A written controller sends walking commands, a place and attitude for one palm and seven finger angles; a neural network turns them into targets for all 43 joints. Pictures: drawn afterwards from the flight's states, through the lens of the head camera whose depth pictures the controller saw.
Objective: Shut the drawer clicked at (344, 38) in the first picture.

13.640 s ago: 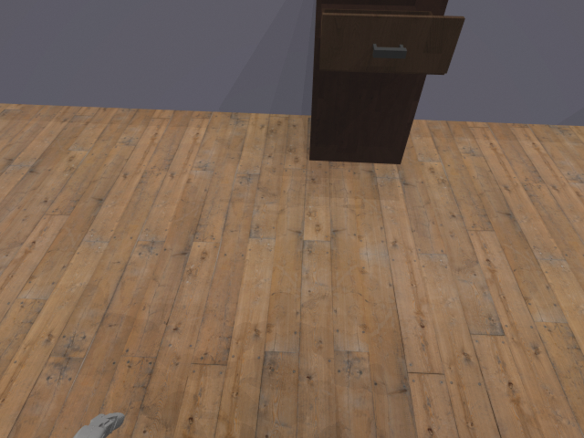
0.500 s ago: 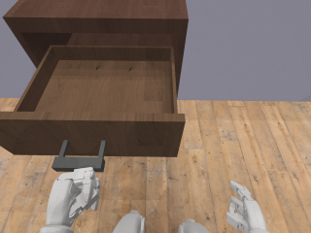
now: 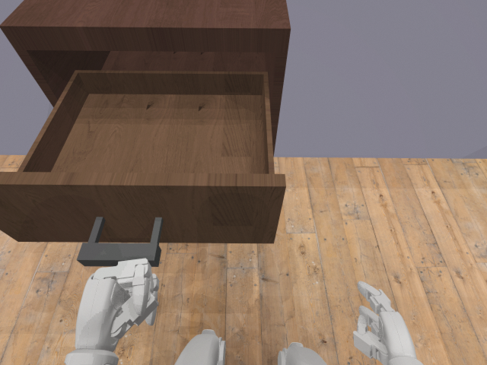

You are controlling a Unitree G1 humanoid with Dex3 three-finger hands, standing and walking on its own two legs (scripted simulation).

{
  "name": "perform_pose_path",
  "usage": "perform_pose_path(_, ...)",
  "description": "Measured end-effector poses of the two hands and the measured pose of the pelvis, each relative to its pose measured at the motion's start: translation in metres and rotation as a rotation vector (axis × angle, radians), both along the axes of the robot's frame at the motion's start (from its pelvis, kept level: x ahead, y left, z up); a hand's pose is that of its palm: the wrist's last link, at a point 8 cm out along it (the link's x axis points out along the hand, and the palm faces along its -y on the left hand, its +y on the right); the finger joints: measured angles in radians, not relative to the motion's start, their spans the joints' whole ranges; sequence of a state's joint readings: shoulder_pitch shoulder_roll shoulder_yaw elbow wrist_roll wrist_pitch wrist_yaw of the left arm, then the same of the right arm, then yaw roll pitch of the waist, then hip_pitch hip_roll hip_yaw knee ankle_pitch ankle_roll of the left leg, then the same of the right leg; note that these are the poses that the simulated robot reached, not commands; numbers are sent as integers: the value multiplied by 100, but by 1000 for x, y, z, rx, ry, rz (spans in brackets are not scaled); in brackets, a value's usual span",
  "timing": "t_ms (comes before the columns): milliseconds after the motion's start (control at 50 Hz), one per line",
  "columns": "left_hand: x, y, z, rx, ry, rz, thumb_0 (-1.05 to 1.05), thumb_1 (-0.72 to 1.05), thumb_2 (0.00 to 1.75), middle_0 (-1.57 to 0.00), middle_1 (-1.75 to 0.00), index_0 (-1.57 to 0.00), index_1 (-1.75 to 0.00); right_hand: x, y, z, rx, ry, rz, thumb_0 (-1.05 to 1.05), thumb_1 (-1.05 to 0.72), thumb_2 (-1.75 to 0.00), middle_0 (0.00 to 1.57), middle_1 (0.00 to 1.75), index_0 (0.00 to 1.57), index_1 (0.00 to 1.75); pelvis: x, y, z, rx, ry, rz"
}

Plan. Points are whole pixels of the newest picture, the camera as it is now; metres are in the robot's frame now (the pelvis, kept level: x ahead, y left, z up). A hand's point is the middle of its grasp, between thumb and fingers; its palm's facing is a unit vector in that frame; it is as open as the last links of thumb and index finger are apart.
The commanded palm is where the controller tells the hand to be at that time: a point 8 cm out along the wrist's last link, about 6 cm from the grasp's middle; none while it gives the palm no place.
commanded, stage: push the drawer shut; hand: left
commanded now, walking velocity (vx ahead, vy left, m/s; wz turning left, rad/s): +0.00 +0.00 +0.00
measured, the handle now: (124, 239) +0.29 +0.19 +0.07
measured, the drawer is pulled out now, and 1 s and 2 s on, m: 0.30 0.18 0.07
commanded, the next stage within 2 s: none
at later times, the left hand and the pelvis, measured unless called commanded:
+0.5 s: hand (154, 256) +0.27 +0.15 +0.06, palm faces -0.01 -1.00 -0.05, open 2.7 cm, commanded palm +0.26 +0.20 +0.07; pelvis -0.01 +0.00 +0.01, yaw +0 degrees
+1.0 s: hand (160, 221) +0.32 +0.15 +0.06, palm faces +0.00 -1.00 -0.04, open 2.8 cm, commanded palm +0.32 +0.20 +0.07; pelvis +0.00 +0.01 +0.02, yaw +0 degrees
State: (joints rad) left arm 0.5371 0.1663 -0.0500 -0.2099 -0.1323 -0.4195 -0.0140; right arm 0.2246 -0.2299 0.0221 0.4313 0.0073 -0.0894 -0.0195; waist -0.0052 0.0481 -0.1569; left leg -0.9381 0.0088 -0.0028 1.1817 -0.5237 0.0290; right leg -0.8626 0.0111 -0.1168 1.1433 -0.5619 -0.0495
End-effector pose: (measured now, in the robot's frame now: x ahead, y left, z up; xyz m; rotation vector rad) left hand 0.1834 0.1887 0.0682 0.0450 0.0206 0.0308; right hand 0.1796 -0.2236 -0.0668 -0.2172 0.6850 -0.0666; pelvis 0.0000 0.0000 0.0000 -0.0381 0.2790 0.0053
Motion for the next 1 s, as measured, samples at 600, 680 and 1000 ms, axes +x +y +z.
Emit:
perform_pose_path(600, 77, 14, -5, 1, -2, -38, -6, 77, 93, -140, -160, -140, -160, -31, -12, -1, -38, 95, -34, 1, -90, -90, 20, 30, 20, 30, -8, 2, 13, -3, -16, 5)
perform_pose_path(680, 87, 14, -5, -3, -6, -34, -5, 78, 93, -140, -160, -140, -160, -33, -10, -2, -38, 112, -34, 1, -90, -90, 20, 30, 20, 30, -7, 4, 15, -2, -15, 3)
perform_pose_path(1000, 117, 17, -6, -7, -19, -27, -6, 76, 91, -140, -160, -140, -160, -40, -3, -6, -32, 179, -45, 1, -90, -90, 20, 30, 20, 30, -5, 13, 18, -1, -9, -5)
